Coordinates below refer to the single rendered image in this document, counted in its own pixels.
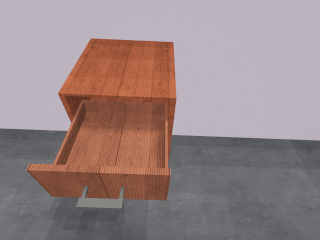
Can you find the handle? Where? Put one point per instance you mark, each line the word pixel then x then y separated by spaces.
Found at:
pixel 100 204

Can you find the cabinet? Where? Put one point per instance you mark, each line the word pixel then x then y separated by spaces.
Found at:
pixel 123 71

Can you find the drawer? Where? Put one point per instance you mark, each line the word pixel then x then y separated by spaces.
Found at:
pixel 109 145

